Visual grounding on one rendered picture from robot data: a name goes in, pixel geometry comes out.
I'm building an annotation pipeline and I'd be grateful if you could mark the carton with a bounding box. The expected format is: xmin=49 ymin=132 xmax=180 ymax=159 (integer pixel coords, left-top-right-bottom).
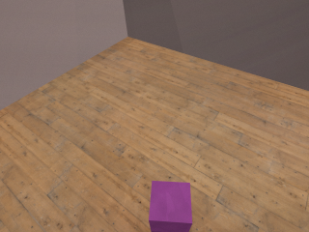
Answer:
xmin=149 ymin=181 xmax=192 ymax=232

